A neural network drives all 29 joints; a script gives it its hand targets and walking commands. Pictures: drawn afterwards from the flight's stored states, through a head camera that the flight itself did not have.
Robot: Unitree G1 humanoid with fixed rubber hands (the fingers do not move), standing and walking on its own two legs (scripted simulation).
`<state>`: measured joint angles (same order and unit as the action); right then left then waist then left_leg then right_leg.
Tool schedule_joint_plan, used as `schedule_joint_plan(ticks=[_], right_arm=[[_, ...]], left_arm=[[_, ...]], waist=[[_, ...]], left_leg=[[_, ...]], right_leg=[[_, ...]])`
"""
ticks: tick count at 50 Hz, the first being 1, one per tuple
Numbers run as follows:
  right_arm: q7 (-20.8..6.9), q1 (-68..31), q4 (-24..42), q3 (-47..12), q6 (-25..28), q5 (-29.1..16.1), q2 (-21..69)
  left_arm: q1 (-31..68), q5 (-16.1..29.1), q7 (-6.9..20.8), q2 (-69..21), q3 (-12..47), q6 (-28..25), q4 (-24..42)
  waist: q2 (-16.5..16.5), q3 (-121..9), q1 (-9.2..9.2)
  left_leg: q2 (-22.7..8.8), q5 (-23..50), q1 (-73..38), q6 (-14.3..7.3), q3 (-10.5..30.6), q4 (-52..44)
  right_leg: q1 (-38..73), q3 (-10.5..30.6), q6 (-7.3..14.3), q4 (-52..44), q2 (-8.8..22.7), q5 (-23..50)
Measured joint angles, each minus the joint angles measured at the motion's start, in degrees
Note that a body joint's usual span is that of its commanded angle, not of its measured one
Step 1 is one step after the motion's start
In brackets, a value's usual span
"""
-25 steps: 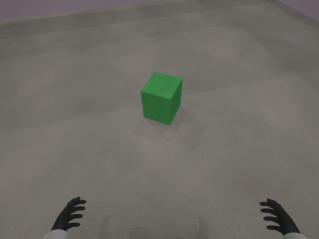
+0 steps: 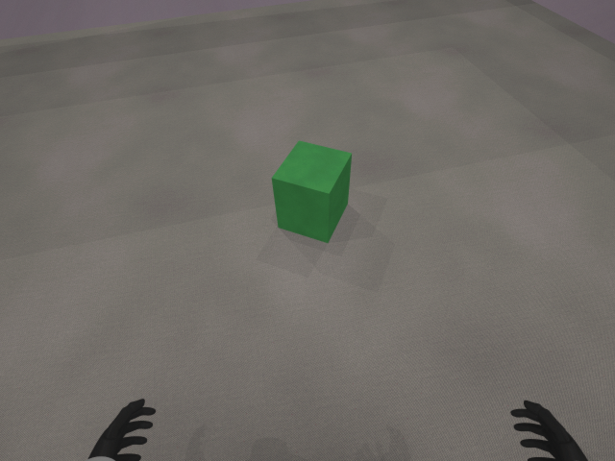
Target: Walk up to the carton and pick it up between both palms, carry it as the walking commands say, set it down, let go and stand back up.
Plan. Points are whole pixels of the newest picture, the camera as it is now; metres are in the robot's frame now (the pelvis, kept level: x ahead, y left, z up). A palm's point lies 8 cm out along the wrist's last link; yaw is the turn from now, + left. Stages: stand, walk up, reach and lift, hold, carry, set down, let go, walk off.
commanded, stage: stand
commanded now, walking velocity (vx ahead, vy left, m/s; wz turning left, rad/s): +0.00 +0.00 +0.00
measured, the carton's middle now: (313, 192) +1.21 +0.04 -0.61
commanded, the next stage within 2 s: walk up in 0.64 s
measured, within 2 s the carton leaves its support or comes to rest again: neither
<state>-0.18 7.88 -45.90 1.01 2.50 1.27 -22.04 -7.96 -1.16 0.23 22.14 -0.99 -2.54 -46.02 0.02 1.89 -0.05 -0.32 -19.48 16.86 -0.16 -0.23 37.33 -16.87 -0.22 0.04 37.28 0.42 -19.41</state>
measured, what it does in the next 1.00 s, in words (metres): stands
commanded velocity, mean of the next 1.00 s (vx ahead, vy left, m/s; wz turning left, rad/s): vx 0.10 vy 0.00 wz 0.01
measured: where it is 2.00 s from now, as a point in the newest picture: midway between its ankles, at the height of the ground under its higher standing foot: (319, 389)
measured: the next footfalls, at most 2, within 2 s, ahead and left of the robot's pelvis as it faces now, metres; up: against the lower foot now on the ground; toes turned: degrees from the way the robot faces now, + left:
left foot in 1.38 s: +0.30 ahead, +0.16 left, +0.00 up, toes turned +9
right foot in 1.88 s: +0.56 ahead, -0.12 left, +0.00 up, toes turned -10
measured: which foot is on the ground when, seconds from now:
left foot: down 0.00-0.98, up 1.00-1.00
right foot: down 0.00-1.00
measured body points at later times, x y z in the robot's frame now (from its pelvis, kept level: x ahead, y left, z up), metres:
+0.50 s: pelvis +0.00 +0.00 +0.02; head +0.00 +0.00 +0.47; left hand +0.12 +0.31 -0.09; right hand +0.12 -0.31 -0.09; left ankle +0.01 +0.12 -0.72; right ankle +0.01 -0.12 -0.72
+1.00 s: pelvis +0.02 -0.02 +0.01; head +0.02 -0.03 +0.46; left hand +0.10 +0.28 -0.10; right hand +0.09 -0.32 -0.12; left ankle +0.00 +0.12 -0.71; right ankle +0.00 -0.12 -0.73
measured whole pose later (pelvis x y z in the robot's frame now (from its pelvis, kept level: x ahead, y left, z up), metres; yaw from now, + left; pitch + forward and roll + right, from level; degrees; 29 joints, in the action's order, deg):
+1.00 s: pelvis +0.02 -0.02 +0.01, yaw -1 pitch +0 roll +1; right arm -1.2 11.3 -56.7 2.6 -1.1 2.2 -19.7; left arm -11.5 -2.0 1.4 19.6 -2.1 -1.8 -53.4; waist -0.4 0.3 -1.8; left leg -1.7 -23.9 14.5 -2.1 -0.4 34.5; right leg -12.1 -6.6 -0.2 28.6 2.3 -19.9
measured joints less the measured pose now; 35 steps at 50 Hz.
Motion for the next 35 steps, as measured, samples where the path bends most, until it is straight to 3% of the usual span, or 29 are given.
schedule_joint_plan(ticks=[35], right_arm=[[0.0,-3.1,-13.4,-0.7,-0.9,-0.5,-0.5]], left_arm=[[3.0,0.4,-0.1,0.5,1.2,0.8,-13.1]], waist=[[0.0,0.6,0.04]], left_leg=[[0.0,8.2,-8.7,0.3,-0.1,-15.6]], right_leg=[[8.5,0.0,-0.2,-15.2,0.0,8.1]])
